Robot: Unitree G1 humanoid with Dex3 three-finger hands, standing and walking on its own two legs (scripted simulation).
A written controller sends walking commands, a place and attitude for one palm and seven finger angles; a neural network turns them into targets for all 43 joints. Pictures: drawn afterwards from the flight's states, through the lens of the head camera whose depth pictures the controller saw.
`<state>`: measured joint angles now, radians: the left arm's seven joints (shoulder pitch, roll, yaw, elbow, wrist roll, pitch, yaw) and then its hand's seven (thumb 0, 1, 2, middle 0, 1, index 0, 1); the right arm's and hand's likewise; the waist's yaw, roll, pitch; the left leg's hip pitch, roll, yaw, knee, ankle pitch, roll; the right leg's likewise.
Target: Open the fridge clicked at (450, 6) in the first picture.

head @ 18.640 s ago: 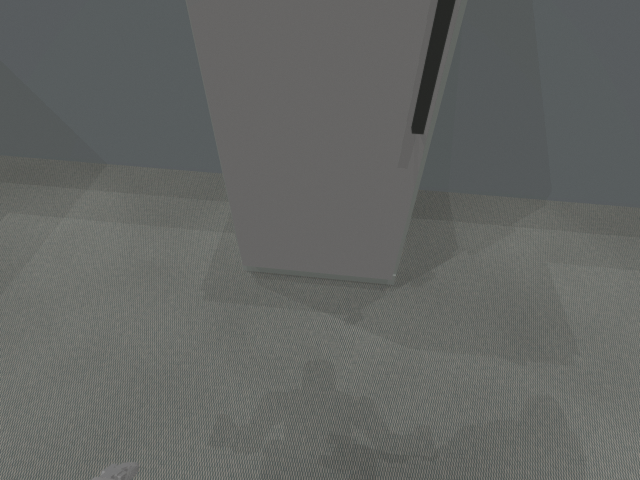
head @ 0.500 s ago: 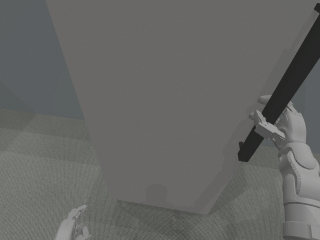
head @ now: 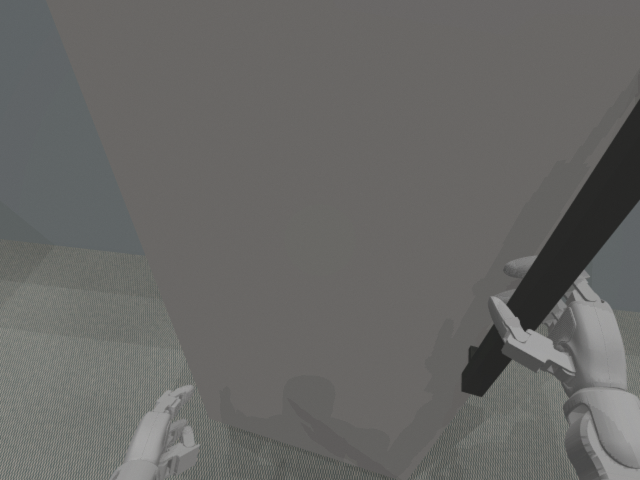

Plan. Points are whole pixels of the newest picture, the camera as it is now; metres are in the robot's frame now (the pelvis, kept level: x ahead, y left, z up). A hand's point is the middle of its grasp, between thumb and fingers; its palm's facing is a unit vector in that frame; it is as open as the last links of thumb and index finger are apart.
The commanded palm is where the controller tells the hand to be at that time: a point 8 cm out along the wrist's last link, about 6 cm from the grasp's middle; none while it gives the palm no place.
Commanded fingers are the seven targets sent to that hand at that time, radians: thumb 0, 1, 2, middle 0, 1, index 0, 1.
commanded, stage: walk backward, drawing the door open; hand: right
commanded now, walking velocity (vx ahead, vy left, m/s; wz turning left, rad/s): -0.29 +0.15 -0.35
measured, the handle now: (536, 274) +0.29 -0.20 +0.19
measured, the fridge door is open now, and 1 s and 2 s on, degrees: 10 38 64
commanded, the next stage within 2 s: none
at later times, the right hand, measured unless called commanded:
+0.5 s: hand (487, 453) +0.13 -0.12 +0.15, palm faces +0.24 +0.95 -0.20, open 7.0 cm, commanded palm +0.09 -0.16 +0.16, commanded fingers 0.00 -0.90 -0.90 0.45 1.40 0.45 1.40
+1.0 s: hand out of the picture +0.02 -0.02 +0.14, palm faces +0.35 +0.91 -0.22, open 7.6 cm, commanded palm -0.02 -0.06 +0.16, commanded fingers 0.00 -0.90 -0.90 0.45 1.40 0.45 1.40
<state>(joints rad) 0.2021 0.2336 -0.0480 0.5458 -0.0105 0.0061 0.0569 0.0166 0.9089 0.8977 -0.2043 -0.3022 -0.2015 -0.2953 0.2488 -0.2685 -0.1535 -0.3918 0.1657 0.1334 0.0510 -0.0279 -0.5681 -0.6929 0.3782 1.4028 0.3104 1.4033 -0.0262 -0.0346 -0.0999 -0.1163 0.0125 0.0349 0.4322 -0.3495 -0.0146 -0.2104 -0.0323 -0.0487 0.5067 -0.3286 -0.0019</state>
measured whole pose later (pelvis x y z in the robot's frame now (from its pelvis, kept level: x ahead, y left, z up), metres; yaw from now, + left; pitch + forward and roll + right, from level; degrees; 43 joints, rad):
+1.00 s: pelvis -0.17 +0.17 +0.00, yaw -29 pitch +0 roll -3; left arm 0.24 0.12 0.01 0.70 0.07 -0.11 0.11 0.02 0.91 0.90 -0.21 -0.30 -0.20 -0.30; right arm 0.22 -0.22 0.08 -0.49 -0.05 -0.03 -0.04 -0.09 -0.57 -0.67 0.38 1.35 0.18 1.27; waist 0.09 0.06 0.07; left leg -0.30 0.01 0.23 0.50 -0.22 0.14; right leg -0.45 -0.03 -0.10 1.02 -0.42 0.04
